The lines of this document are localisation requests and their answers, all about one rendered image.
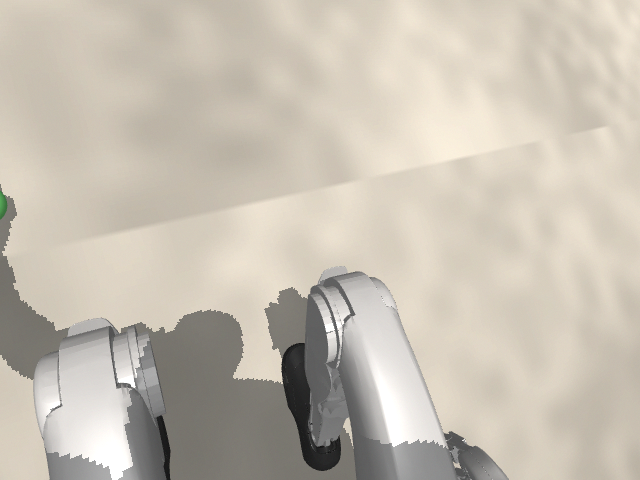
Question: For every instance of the ball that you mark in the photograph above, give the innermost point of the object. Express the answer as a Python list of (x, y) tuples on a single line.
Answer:
[(3, 205)]

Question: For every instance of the right robot hand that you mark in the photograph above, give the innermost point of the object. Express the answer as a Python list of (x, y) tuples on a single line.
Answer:
[(475, 463)]

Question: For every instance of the right robot foot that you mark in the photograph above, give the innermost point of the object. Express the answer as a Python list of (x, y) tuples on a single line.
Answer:
[(297, 393)]

